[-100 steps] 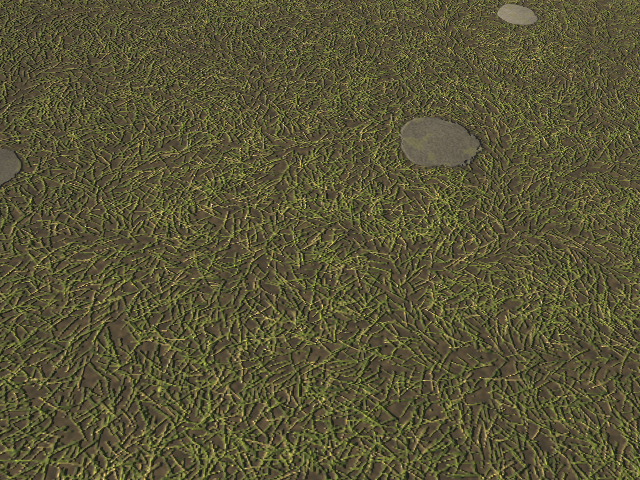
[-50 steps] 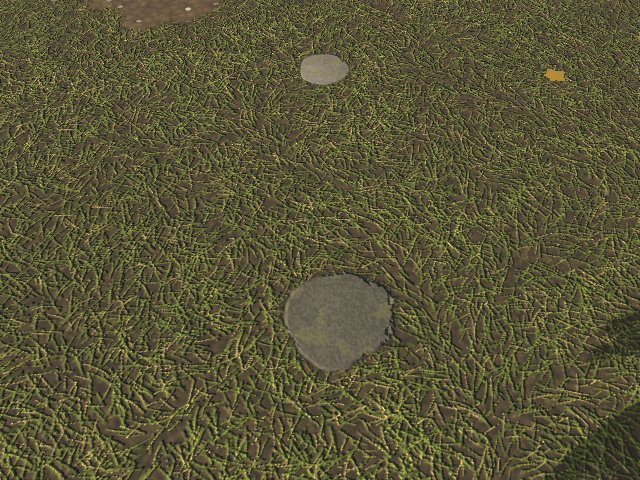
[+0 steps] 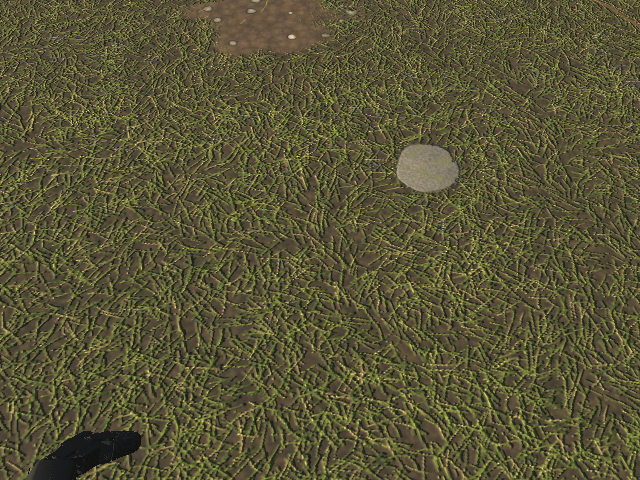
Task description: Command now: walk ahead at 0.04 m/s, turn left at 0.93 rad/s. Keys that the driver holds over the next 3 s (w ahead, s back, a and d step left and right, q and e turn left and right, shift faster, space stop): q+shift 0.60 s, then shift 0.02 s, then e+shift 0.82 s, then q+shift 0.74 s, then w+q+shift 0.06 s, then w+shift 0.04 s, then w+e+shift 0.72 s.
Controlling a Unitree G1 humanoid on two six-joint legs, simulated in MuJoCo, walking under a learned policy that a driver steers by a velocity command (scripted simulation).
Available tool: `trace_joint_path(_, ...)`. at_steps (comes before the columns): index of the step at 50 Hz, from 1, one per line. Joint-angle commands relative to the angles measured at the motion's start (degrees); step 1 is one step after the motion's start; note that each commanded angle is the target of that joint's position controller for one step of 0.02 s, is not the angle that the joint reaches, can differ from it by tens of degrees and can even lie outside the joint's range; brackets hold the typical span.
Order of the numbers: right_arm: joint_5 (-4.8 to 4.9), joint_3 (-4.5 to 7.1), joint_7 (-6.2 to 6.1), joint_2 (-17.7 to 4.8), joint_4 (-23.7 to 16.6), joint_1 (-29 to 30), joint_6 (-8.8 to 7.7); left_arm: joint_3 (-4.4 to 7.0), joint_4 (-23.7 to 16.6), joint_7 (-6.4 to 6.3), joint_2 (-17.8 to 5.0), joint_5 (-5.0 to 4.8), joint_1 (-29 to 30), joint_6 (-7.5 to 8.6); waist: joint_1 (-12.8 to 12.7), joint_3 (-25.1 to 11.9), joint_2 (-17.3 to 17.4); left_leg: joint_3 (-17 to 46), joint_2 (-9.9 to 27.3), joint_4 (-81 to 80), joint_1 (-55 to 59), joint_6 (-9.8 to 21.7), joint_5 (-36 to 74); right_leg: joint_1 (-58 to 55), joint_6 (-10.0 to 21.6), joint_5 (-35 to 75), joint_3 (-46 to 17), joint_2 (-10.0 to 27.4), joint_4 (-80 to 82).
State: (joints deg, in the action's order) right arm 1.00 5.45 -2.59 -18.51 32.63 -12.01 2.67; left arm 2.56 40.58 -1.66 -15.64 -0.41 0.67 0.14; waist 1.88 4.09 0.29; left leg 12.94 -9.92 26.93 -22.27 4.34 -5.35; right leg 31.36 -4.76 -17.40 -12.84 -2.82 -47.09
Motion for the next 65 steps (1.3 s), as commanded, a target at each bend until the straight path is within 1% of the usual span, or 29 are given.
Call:
trace_joint_path(1,-0.16,2.72,-0.45,-8.34,-4.93,0.47,0.38,1.83,-2.60,-0.15,-4.93,-0.23,-0.85,0.98,-0.18,-11.36,9.29,16.58,12.01,-6.50,9.63,4.87,-3.00,-3.68,-0.11,2.19,3.10,-2.57,4.86)
trace_joint_path(6,0.37,2.67,0.19,-8.18,-6.76,3.77,0.75,3.52,-0.98,1.07,-7.57,-0.38,-5.24,3.04,-1.87,-11.05,11.31,21.72,10.33,-1.50,9.42,2.85,-1.83,-14.37,2.61,6.86,3.36,-1.26,23.07)
trace_joint_path(7,0.60,2.15,0.38,-6.76,-6.88,3.14,0.79,4.12,-0.37,1.04,-8.89,-0.14,-6.92,3.01,-2.00,-11.99,7.66,19.40,7.51,3.21,5.71,0.99,-11.38,-21.10,4.43,11.66,1.51,3.49,28.44)
trace_joint_path(8,0.09,1.10,0.69,-3.21,-6.04,-2.41,0.87,4.67,-1.55,0.69,-12.20,0.71,-5.52,2.28,1.40,-14.04,-4.45,10.46,1.31,15.92,-1.66,-1.54,-28.88,-28.64,9.76,15.54,-8.98,16.13,28.38)
trace_joint_path(9,0.38,1.91,1.26,-6.40,-8.10,-1.77,0.18,4.75,-1.86,0.79,-13.22,3.06,-5.24,1.75,2.12,-11.04,-17.11,1.82,-1.52,28.61,-11.21,-4.25,-32.29,-24.93,17.62,18.17,-20.64,23.52,31.51)
trace_joint_path(10,-0.01,3.15,1.67,-11.41,-6.94,-1.49,-0.35,4.39,-3.36,0.44,-10.30,2.86,-3.07,1.85,1.72,-8.77,-13.51,-0.09,3.78,36.85,-13.81,-6.49,-27.49,-23.22,19.07,15.92,-18.61,24.20,31.53)
trace_joint_path(12,0.17,3.23,1.57,-10.94,-4.05,-2.37,0.48,3.23,-4.84,-0.89,-6.64,1.28,-0.63,1.03,1.05,-6.66,-6.61,-2.73,6.37,43.30,-14.45,-8.05,-19.66,-21.85,15.03,10.32,-6.21,16.86,29.46)
trace_joint_path(15,0.76,1.57,1.95,-7.20,-5.22,-0.92,0.78,2.86,-4.53,-2.17,-7.53,1.40,-3.08,0.03,-1.14,-4.53,-6.18,-8.81,9.59,46.16,-17.60,-9.50,-15.11,-22.44,15.65,15.72,2.27,14.81,30.49)
trace_joint_path(20,0.64,0.49,2.03,-5.16,-7.47,3.85,0.37,3.84,-3.49,-1.75,-10.15,1.83,-8.10,-0.71,-5.02,-7.42,-8.44,-11.52,14.94,36.02,-18.51,-11.47,-14.97,-30.91,18.20,20.50,7.20,18.63,30.67)
trace_joint_path(25,0.32,0.29,2.82,-4.27,-6.74,3.18,0.87,4.93,-3.47,-0.16,-12.05,1.16,-5.62,-0.56,-3.81,-8.40,-9.27,-15.53,15.45,23.52,-7.29,-9.25,-14.23,-26.69,16.59,21.62,15.18,20.35,29.94)
trace_joint_path(30,0.57,2.00,3.50,-5.33,-4.88,-1.04,2.46,5.45,-2.12,1.42,-11.08,-1.49,-5.84,0.21,-0.02,-9.72,-7.73,-18.48,12.12,3.52,7.03,-3.25,-8.35,-24.60,10.05,19.44,21.18,21.33,19.33)
trace_joint_path(31,0.24,3.31,2.75,-8.25,-3.27,-5.40,2.25,4.82,-0.61,1.83,-8.45,-1.24,-9.51,0.23,1.08,-10.21,-0.48,-13.56,12.10,-3.26,17.56,-0.28,1.32,-16.48,6.10,13.20,24.34,17.34,9.42)
trace_joint_path(32,-0.03,4.81,1.65,-16.09,-4.05,-7.54,1.46,3.28,-3.25,2.32,-4.75,1.83,-9.69,0.27,-0.83,-10.23,20.06,8.30,27.97,-1.96,30.49,6.52,32.07,5.03,0.57,-19.20,27.30,9.64,-10.94)
trace_joint_path(33,-2.63,3.87,2.08,-15.30,-6.26,-4.34,-0.43,3.40,-4.98,1.63,-6.30,1.99,-5.25,0.44,1.73,-16.19,18.11,15.96,35.26,-3.40,25.30,17.04,33.44,11.00,-0.78,-23.09,16.14,5.59,-22.31)
trace_joint_path(34,-3.12,2.57,2.66,-11.20,-5.37,-3.93,-1.66,4.02,-4.49,1.05,-9.19,0.11,-2.32,-0.01,3.56,-15.64,10.82,8.58,32.51,-4.76,22.98,15.49,28.15,9.98,0.38,-18.66,13.49,7.14,-25.68)
trace_joint_path(35,-2.43,1.51,2.44,-8.44,-3.86,-1.46,-2.38,3.83,-3.73,0.58,-8.33,-0.67,-3.38,-0.36,1.28,-12.77,9.49,3.19,28.94,-4.77,20.27,11.75,22.39,9.43,1.59,-14.15,12.73,8.02,-23.53)
trace_joint_path(37,-1.29,-0.93,1.76,-2.71,-2.69,4.18,-2.68,3.45,-0.28,0.30,-7.23,0.39,-8.47,-1.26,-2.17,-11.90,7.99,-4.60,24.66,-5.00,15.82,7.70,20.16,2.98,0.87,-5.82,12.55,8.63,-20.06)
trace_joint_path(39,-2.82,-2.20,1.34,-0.17,-1.24,5.82,-3.36,3.13,1.93,0.89,-6.35,-0.43,-12.28,-1.74,-3.51,-11.34,8.35,-10.34,22.82,-6.33,12.18,6.80,19.49,-4.20,-0.06,-1.27,12.13,7.65,-15.92)
trace_joint_path(41,-3.52,-1.49,0.84,-2.44,-0.76,7.06,-3.51,2.76,0.57,0.95,-6.62,-0.98,-9.98,-1.94,-2.24,-8.33,8.21,-12.42,22.98,-7.23,11.55,6.47,14.99,-5.40,-0.37,-0.44,11.99,6.97,-8.64)
trace_joint_path(44,-2.86,0.05,0.10,-6.44,0.92,4.65,-2.30,2.89,-2.15,1.15,-8.18,-0.99,-7.98,-2.46,-0.01,-5.94,7.83,-9.04,27.87,-8.52,14.78,9.39,10.20,-1.02,-0.53,-4.62,13.12,7.65,-7.85)
trace_joint_path(51,-2.14,0.99,0.44,-5.90,2.05,6.69,-1.95,2.69,-5.36,2.35,-5.45,-0.96,-9.17,-3.57,-0.47,-5.78,5.70,-12.69,30.67,-6.74,16.93,9.56,14.90,-1.39,0.84,-7.88,16.21,8.96,-3.69)
trace_joint_path(56,0.25,2.03,1.26,-6.62,2.88,8.03,-1.90,3.60,-7.13,3.54,-5.47,-1.41,-12.28,-4.52,-3.31,-9.03,6.16,-19.85,30.08,2.60,17.34,3.42,18.47,-11.91,5.21,0.11,20.51,5.49,12.42)
trace_joint_path(57,0.49,1.99,1.63,-5.46,4.27,5.70,-2.01,4.58,-6.41,2.81,-7.26,-1.15,-15.69,-4.46,-4.66,-10.04,2.92,-23.03,27.01,9.66,13.37,-0.19,14.68,-19.23,7.55,8.27,18.73,3.86,18.81)
trace_joint_path(58,-0.88,1.62,1.78,-3.59,3.41,5.80,-2.36,6.96,-6.55,1.50,-14.65,-1.00,-20.01,-4.06,-5.77,-10.92,-9.46,-26.62,20.52,25.95,-0.81,-5.61,-2.03,-31.13,12.85,32.42,3.40,12.10,23.08)
trace_joint_path(59,-2.85,0.27,1.54,-0.72,-1.81,12.05,-2.99,7.88,-7.93,1.54,-21.23,1.13,-20.37,-2.85,-5.55,-13.65,-22.15,-19.90,9.48,40.53,-18.84,-9.86,-34.99,-36.74,26.12,46.42,-20.81,24.59,24.48)
trace_joint_path(60,-2.61,1.04,1.45,-3.67,-0.84,14.52,-3.02,6.86,-8.36,2.24,-17.28,1.51,-20.15,-1.24,-8.24,-16.79,-10.31,-10.23,10.42,47.31,-21.27,-9.49,-35.85,-37.35,27.75,40.47,-17.93,25.25,26.04)
trace_joint_path(62,-1.31,1.25,0.87,-3.99,0.21,13.18,-3.33,6.00,-8.19,1.40,-14.76,-0.40,-14.82,-0.10,-3.91,-10.51,-3.72,-8.13,11.76,44.11,-22.71,-7.64,-24.72,-32.26,21.38,30.44,-9.28,18.59,26.28)
trace_joint_path(63,-1.94,1.61,0.34,-5.20,0.57,12.24,-3.27,5.37,-8.89,0.77,-13.13,-1.47,-11.62,-0.52,-2.40,-8.91,-3.66,-7.76,12.21,41.11,-22.32,-7.68,-20.31,-30.04,19.33,29.54,-7.49,17.02,26.31)
trace_joint_path(65,-2.06,1.55,0.49,-4.46,1.68,9.88,-3.31,4.86,-10.12,-0.19,-12.45,-1.03,-9.63,-1.21,-0.85,-10.12,-5.31,-8.05,10.28,40.20,-17.22,-8.58,-15.21,-26.49,18.37,32.65,-5.43,14.18,26.15)
